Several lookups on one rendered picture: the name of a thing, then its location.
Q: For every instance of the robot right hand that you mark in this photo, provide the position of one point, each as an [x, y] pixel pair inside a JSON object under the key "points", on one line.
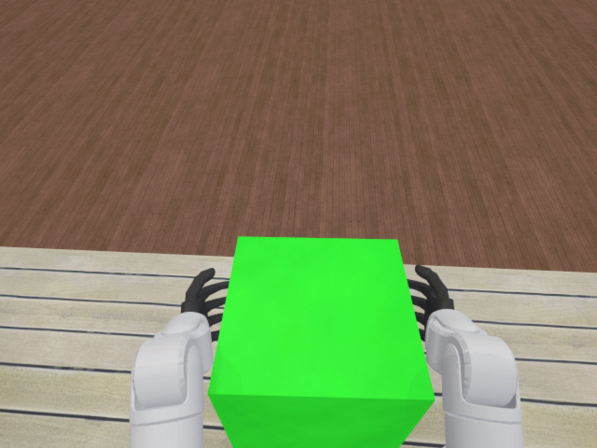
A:
{"points": [[436, 294]]}

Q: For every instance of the right robot forearm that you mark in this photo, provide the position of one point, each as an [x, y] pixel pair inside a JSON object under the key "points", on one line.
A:
{"points": [[480, 384]]}

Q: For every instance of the left robot forearm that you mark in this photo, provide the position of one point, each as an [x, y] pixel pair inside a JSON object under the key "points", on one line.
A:
{"points": [[166, 402]]}

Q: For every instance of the carton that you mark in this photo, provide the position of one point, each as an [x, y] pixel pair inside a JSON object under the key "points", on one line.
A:
{"points": [[319, 346]]}

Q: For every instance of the robot left hand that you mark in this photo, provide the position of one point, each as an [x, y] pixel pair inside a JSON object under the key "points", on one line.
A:
{"points": [[196, 296]]}

